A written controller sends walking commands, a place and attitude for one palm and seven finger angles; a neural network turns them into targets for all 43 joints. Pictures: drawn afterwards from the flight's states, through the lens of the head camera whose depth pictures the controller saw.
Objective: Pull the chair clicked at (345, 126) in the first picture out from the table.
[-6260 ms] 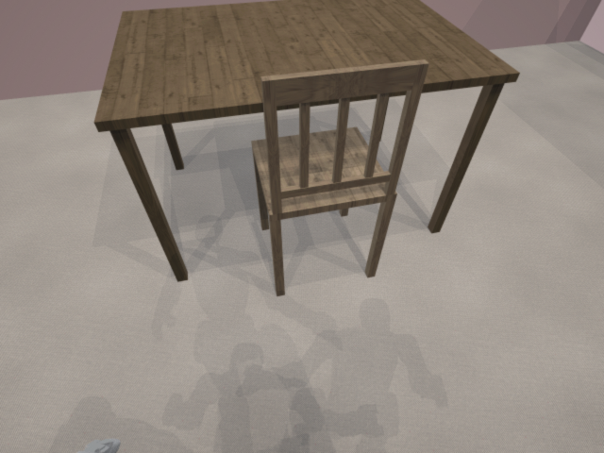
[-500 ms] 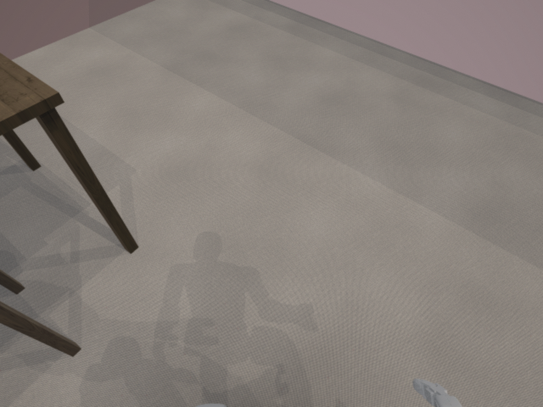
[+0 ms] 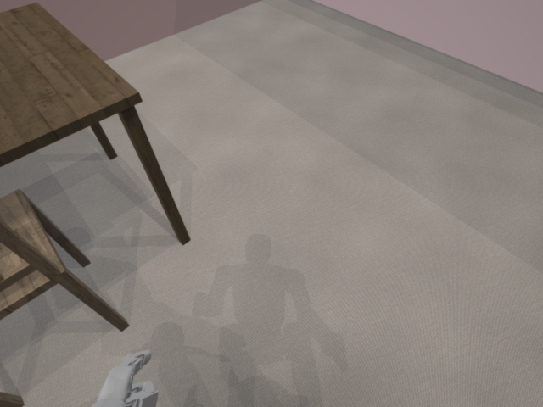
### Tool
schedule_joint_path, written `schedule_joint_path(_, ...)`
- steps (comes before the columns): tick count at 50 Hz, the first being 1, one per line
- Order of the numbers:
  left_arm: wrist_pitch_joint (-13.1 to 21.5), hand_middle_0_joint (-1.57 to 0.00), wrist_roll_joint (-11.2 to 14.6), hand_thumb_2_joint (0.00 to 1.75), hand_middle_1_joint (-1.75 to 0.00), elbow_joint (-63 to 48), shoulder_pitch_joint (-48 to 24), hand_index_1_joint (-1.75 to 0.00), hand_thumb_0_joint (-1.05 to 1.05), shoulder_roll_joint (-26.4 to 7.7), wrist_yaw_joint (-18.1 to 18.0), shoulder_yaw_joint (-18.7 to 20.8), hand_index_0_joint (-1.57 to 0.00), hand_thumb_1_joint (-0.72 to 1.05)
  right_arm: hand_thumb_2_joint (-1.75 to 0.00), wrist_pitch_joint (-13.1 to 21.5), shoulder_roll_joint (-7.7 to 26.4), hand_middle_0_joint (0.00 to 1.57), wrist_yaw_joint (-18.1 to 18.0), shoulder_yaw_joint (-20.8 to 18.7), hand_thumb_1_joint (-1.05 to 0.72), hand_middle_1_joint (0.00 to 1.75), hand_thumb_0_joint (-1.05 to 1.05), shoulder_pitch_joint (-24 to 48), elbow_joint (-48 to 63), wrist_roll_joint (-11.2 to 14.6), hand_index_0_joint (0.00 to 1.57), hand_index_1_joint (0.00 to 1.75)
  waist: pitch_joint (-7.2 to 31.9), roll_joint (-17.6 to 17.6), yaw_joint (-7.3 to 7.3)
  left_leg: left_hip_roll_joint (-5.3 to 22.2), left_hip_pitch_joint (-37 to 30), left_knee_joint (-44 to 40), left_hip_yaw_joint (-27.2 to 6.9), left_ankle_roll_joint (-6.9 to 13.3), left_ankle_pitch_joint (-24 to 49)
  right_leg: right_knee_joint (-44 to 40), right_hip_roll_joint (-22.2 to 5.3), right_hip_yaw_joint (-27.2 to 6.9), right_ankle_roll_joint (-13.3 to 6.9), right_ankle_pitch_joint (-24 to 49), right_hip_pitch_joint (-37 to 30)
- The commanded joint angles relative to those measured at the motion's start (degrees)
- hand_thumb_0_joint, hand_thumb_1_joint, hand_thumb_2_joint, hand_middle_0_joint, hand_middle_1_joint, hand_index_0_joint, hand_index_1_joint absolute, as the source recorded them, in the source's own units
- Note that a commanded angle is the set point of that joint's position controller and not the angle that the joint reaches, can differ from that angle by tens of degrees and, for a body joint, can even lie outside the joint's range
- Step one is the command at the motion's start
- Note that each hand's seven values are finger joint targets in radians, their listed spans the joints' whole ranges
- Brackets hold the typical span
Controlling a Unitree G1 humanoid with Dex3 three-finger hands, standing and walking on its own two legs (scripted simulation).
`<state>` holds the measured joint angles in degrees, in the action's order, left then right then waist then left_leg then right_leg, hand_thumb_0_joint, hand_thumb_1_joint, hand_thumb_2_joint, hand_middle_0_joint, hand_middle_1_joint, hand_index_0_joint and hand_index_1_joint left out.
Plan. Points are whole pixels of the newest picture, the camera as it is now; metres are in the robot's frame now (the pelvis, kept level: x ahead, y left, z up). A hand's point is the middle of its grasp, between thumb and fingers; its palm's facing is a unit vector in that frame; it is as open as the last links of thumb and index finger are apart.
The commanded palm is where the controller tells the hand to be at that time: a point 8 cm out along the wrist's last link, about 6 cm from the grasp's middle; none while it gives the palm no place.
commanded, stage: turn to face it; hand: left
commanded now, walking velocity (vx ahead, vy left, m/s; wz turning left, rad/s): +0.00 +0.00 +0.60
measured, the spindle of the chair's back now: out of the picture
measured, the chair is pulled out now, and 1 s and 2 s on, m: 0.00 0.00 0.00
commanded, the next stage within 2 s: take the last steps up to it in 1.04 s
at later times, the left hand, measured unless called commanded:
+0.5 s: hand out of the picture -0.07 +0.24 -0.18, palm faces +0.37 -0.89 -0.26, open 7.4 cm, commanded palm none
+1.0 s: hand out of the picture +0.02 +0.28 -0.14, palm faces +0.53 -0.81 -0.25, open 7.4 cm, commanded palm none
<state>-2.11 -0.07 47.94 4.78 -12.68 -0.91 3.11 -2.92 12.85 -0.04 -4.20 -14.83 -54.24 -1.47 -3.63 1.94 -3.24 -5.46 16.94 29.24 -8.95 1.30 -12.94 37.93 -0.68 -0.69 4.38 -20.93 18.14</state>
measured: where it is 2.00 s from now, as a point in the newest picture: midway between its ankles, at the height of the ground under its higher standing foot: outside the picture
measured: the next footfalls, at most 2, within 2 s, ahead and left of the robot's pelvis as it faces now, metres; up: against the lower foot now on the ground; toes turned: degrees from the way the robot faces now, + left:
right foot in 0.02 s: +0.03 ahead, -0.12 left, +0.00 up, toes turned +1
left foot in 0.48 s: -0.01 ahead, +0.13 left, +0.00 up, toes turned +24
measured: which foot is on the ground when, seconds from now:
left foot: down 0.00-0.02, up 0.04-0.46, down 0.48-1.00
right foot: up 0.00-0.00, down 0.02-0.48, up 0.50-1.00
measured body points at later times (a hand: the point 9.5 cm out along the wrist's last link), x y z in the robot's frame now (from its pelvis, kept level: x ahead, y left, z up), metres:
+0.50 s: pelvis +0.00 +0.03 -0.01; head +0.04 +0.06 +0.43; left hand -0.09 +0.28 -0.16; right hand +0.21 -0.19 -0.13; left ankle -0.05 +0.12 -0.74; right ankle -0.01 -0.12 -0.73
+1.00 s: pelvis +0.02 +0.04 +0.00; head +0.05 +0.05 +0.45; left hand -0.01 +0.32 -0.12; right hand +0.17 -0.14 -0.15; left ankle -0.05 +0.12 -0.74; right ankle +0.09 -0.06 -0.71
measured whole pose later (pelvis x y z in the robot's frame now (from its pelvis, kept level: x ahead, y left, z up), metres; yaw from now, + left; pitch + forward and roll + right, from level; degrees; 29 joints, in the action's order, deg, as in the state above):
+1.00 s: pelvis +0.02 +0.04 +0.00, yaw +32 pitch +0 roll +0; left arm -2.2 -0.2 50.2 7.3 -11.8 -1.0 2.3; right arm -2.0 11.0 -0.7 -2.6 -14.6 -55.0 -1.5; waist -3.5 1.2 -2.0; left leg -5.7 11.3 27.3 -6.9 2.9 -15.5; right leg 41.3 -1.5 0.6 4.2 -21.7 19.7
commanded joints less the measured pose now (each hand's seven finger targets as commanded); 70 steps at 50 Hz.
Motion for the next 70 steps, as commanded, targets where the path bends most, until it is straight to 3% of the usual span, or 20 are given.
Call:
schedule_joint_path(1, 2.39, -0.20, -1.25, 0.90, -0.30, -2.91, 9.15, -0.30, 0.00, -14.95, -1.72, 3.74, -0.20, 0.90, -0.90, 1.65, 4.63, 0.20, -0.10, -2.30, -0.90, 0.30, 0.00, 1.50, 7.57, 1.41, 0.20, 0.30, 8.20, -20.29, 5.52, -0.26, 20.36, 18.36, 2.20, -3.64, -18.43, -23.56, -24.76, -23.28, -9.00, 11.69, -23.85)
schedule_joint_path(2, 1.74, -0.20, -0.92, 0.90, -0.30, -3.96, 8.18, -0.30, 0.00, -15.58, -1.57, 3.09, -0.20, 0.90, -0.90, 1.32, 7.74, 0.20, -0.08, -3.07, -0.90, 0.30, 0.00, 1.23, 7.72, 0.44, 0.20, 0.30, 7.09, -12.77, 4.84, 2.01, 17.07, 29.68, 2.41, -3.92, -21.45, -23.06, -29.58, -21.17, -13.64, 13.77, -13.77)
schedule_joint_path(5, 2.29, -0.20, -0.61, 0.90, -0.30, -4.72, 1.54, -0.30, 0.00, -9.26, -1.13, 1.86, -0.20, 0.90, -0.90, -0.11, 7.24, 0.20, 1.16, -3.17, -0.90, 0.30, 0.00, 1.55, 4.82, 0.19, 0.20, 0.30, 0.75, -10.82, 1.37, 5.70, 16.37, 42.28, 4.35, -4.67, -10.38, -21.90, -18.27, -7.39, -10.62, 13.91, -5.60)
schedule_joint_path(7, 2.76, -0.20, -0.77, 0.90, -0.30, -4.15, 2.31, -0.30, 0.00, -8.00, -1.07, 1.51, -0.20, 0.90, -0.90, -0.32, 6.45, 0.20, 1.69, -2.84, -0.90, 0.30, 0.00, 0.87, 4.19, 0.39, 0.20, 0.30, 0.49, -11.67, 1.05, 6.33, 16.24, 43.09, 6.29, -5.57, -6.80, -20.73, -16.34, -1.86, -9.60, 19.25, -6.10)
schedule_joint_path(17, 2.25, -0.20, -1.66, 0.90, -0.30, 0.17, 13.02, -0.30, 0.00, -11.69, -0.94, 2.57, -0.20, 0.90, -0.90, -0.05, 5.16, 0.20, 1.85, -0.88, -0.90, 0.30, 0.00, 12.01, 6.52, 0.93, 0.20, 0.30, 2.74, -14.18, 6.26, 7.07, 11.31, 22.47, 12.54, -5.88, -12.54, -15.55, -19.81, 4.18, -11.26, 35.23, -14.72)
schedule_joint_path(20, 1.77, -0.20, -1.80, 0.90, -0.30, 0.69, 13.53, -0.30, 0.00, -13.08, -0.84, 3.12, -0.20, 0.90, -0.90, 0.59, 5.05, 0.20, 1.76, -0.37, -0.90, 0.30, 0.00, 12.24, 7.21, 1.08, 0.20, 0.30, 4.17, -15.81, 6.57, 5.85, 6.21, 13.57, 14.98, -4.39, -12.65, -12.47, -20.36, 5.68, -10.56, 38.27, -14.96)
schedule_joint_path(22, 1.52, -0.20, -1.46, 0.90, -0.30, 1.04, 12.38, -0.30, 0.00, -12.99, -0.74, 3.39, -0.20, 0.90, -0.90, 1.18, 6.36, 0.20, 1.56, -0.60, -0.90, 0.30, 0.00, 8.29, 6.84, 0.97, 0.20, 0.30, 6.61, -14.19, 4.12, 5.49, -1.55, 1.92, 15.49, -3.43, -5.10, -6.31, -19.67, 8.67, -7.65, 35.63, -13.37)
schedule_joint_path(23, 1.27, -0.20, -0.89, 0.90, -0.30, 0.76, 12.21, -0.30, 0.00, -12.50, -0.50, 3.38, -0.20, 0.90, -0.90, 1.70, 9.04, 0.20, 1.54, -1.35, -0.90, 0.30, 0.00, 3.99, 5.82, 0.66, 0.20, 0.30, 9.48, -8.54, 1.55, 7.21, -11.72, -5.92, 13.35, -2.26, 4.48, 2.85, -18.58, 10.97, -4.81, 30.64, -7.45)
schedule_joint_path(24, 1.09, -0.20, -0.42, 0.90, -0.30, -1.53, 12.22, -0.30, 0.00, -8.83, 0.05, 2.91, -0.20, 0.90, -0.90, 2.30, 16.45, 0.20, 1.19, -3.22, -0.90, 0.30, 0.00, -0.23, 5.63, 0.23, 0.20, 0.30, 12.73, 11.34, -0.83, 22.90, -24.62, -7.08, -7.21, 4.71, 26.33, 17.44, -10.42, 12.92, 0.19, 0.02, 10.31)
schedule_joint_path(25, 0.82, -0.20, -0.87, 0.90, -0.30, -3.70, 9.26, -0.30, 0.00, -7.49, -0.17, 1.70, -0.20, 0.90, -0.90, 1.84, 20.01, 0.20, 0.89, -3.78, -0.90, 0.30, 0.00, -4.09, 4.42, 1.08, 0.20, 0.30, 13.79, 14.81, -2.28, 30.93, -24.79, -5.90, -13.75, 11.49, 45.08, 25.58, -7.53, 6.98, 1.10, -19.13, 16.86)
schedule_joint_path(27, 0.42, -0.20, -0.68, 0.90, -0.30, -2.72, 4.91, -0.30, 0.00, -7.79, -0.77, 1.83, -0.20, 0.90, -0.90, 2.17, 16.60, 0.20, -0.73, -2.96, -0.90, 0.30, 0.00, -2.08, 4.35, 0.90, 0.20, 0.30, 11.03, 10.51, -1.56, 25.99, -20.00, -4.59, -9.88, 11.48, 43.46, 31.24, -7.57, 1.32, 1.00, -12.90, 18.31)
schedule_joint_path(31, 0.24, -0.20, -0.88, 0.90, -0.30, 0.62, 9.04, -0.30, 0.00, -8.10, 0.02, 2.19, -0.20, 0.90, -0.90, 2.68, 11.83, 0.20, -0.75, -1.19, -0.90, 0.30, 0.00, 5.37, 6.40, 0.79, 0.20, 0.30, 5.75, 6.84, 3.02, 17.33, -12.38, -7.06, -0.84, 6.68, 38.39, 30.42, -6.28, 1.53, 1.65, -1.46, 13.66)
schedule_joint_path(42, 0.33, -0.20, -0.50, 0.90, -0.30, -1.63, 2.36, -0.30, 0.00, -6.43, -0.58, 1.29, -0.20, 0.90, -0.90, 2.45, 10.28, 0.20, -0.99, -1.43, -0.90, 0.30, 0.00, 0.03, 4.50, 0.34, 0.20, 0.30, 4.31, 5.11, 1.34, 17.69, -12.89, -8.35, -9.75, 9.83, 32.07, 17.61, -3.58, 0.37, 1.65, -2.39, 11.74)
schedule_joint_path(49, 1.67, -0.20, -0.01, 0.90, -0.30, -0.81, 6.30, -0.30, 0.00, -4.70, -1.00, 0.80, -0.20, 0.90, -0.90, 2.29, 8.98, 0.20, -1.36, -1.30, -0.90, 0.30, 0.00, 0.43, 3.10, 0.33, 0.20, 0.30, 6.34, 4.08, 3.42, 15.22, -7.64, -2.99, -11.56, 7.77, 32.94, -5.18, -0.26, 1.43, -0.92, 4.22, -4.11)
schedule_joint_path(51, 2.98, -0.20, -0.51, 0.90, -0.30, 0.76, 10.61, -0.30, 0.00, -7.85, -1.40, 1.30, -0.20, 0.90, -0.90, 2.73, 5.83, 0.20, -0.95, -0.85, -0.90, 0.30, 0.00, -0.47, 2.71, 1.30, 0.20, 0.30, 8.93, -3.23, 4.89, 10.04, 1.48, 4.76, -7.01, 2.26, 15.59, -17.35, -7.74, -4.64, -2.73, 20.63, -18.53)
schedule_joint_path(52, 3.42, -0.20, -1.20, 0.90, -0.30, 1.28, 12.16, -0.30, 0.00, -12.02, -1.77, 2.11, -0.20, 0.90, -0.90, 2.97, 2.73, 0.20, -0.65, -0.34, -0.90, 0.30, 0.00, -1.58, 3.49, 1.59, 0.20, 0.30, 9.22, -15.87, 4.81, 1.80, 11.76, 15.03, 2.66, -1.97, -10.47, -17.17, -21.36, -17.21, -9.29, 37.62, -24.97)
schedule_joint_path(53, 3.24, -0.20, -0.86, 0.90, -0.30, 1.06, 13.40, -0.30, 0.00, -12.46, -1.55, 2.06, -0.20, 0.90, -0.90, 1.84, 4.50, 0.20, -1.19, -1.08, -0.90, 0.30, 0.00, -1.61, 3.61, 1.13, 0.20, 0.30, 9.58, -13.39, 5.11, 2.12, 9.63, 24.74, 2.73, -2.69, -23.10, -18.20, -27.19, -18.37, -14.99, 39.22, -17.74)
schedule_joint_path(58, 3.15, -0.20, -1.00, 0.90, -0.30, 0.47, 6.31, -0.30, 0.00, -6.87, -1.27, 1.37, -0.20, 0.90, -0.90, 0.32, 3.24, 0.20, 0.23, -1.07, -0.90, 0.30, 0.00, -1.41, -0.03, 0.39, 0.20, 0.30, 1.15, -9.81, 2.34, 5.87, 10.41, 38.16, 5.29, -3.46, -9.84, -22.29, -15.90, -5.41, -12.35, 18.41, -5.50)
schedule_joint_path(67, 4.83, -0.20, -1.85, 0.90, -0.30, 7.78, 18.59, -0.30, 0.00, -7.24, -0.09, 1.59, -0.20, 0.90, -0.90, 2.59, 1.66, 0.20, 1.64, 0.05, -0.90, 0.30, 0.00, 6.50, 1.29, 0.06, 0.20, 0.30, -0.68, -11.42, 7.26, 8.12, 10.66, 16.50, 11.18, -2.38, -9.73, -28.69, -16.76, -6.77, -13.06, -2.86, -12.04)
schedule_joint_path(70, 4.68, -0.20, -1.78, 0.90, -0.30, 9.65, 18.94, -0.30, 0.00, -7.45, 0.17, 1.53, -0.20, 0.90, -0.90, 3.61, 0.57, 0.20, 1.48, 0.77, -0.90, 0.30, 0.00, 4.81, 0.67, 0.23, 0.20, 0.30, -0.03, -11.47, 6.28, 6.73, 3.78, 7.58, 13.13, -1.14, -9.26, -27.04, -15.77, -4.99, -13.08, -1.37, -9.79)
